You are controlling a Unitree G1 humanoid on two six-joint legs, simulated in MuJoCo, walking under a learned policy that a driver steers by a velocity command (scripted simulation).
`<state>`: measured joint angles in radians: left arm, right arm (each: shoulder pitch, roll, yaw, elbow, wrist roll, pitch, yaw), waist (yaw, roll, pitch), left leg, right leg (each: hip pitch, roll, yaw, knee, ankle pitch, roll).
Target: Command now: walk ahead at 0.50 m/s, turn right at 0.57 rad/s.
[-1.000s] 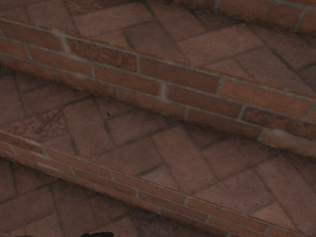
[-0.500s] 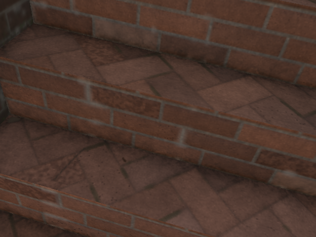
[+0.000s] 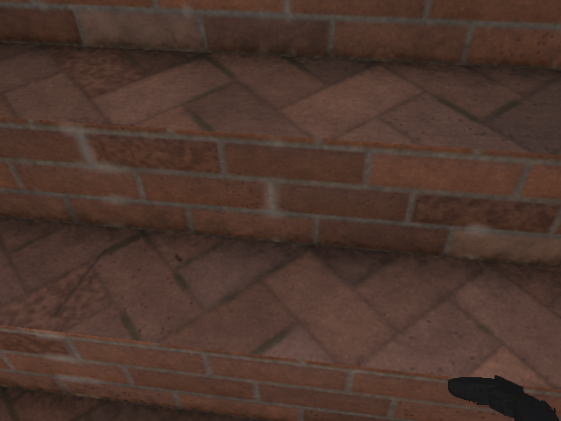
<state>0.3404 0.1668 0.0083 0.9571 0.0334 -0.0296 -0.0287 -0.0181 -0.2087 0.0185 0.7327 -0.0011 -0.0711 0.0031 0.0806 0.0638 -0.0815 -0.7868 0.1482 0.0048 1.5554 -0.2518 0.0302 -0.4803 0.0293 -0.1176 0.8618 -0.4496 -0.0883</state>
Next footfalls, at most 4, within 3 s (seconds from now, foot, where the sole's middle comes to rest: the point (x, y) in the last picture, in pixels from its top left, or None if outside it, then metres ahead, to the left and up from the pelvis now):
0.34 left None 0.09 0.13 -0.73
0.62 right None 0.12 -0.19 -0.51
1.02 left None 0.16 0.04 -0.50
1.26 right None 0.00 -0.13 -0.73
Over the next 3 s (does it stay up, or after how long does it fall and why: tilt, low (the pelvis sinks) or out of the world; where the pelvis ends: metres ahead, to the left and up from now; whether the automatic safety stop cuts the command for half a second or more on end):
stays up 0.04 0.26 0.05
